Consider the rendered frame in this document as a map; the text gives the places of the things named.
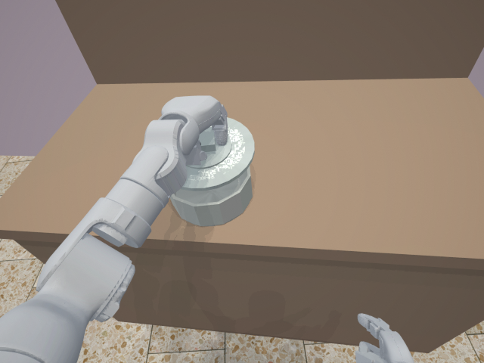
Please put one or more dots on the left robot hand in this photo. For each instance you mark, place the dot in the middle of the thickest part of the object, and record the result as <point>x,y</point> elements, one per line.
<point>206,111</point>

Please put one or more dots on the robot left upper arm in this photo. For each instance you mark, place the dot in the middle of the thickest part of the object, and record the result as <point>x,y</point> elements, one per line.
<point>49,328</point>

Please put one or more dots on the knob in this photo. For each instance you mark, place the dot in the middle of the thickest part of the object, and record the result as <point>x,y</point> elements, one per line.
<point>207,140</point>

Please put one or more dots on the right robot hand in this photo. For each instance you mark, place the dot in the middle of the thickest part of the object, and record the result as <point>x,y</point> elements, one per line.
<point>392,347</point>

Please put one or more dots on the table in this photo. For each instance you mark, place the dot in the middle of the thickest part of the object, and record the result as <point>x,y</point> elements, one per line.
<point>367,176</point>

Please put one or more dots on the pot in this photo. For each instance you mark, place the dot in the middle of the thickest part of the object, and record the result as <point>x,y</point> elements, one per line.
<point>217,206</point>

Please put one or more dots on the lid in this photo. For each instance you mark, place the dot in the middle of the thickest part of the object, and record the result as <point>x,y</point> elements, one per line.
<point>224,165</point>

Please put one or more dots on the left robot forearm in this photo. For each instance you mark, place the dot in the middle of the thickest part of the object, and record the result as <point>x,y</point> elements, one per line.
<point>126,214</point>

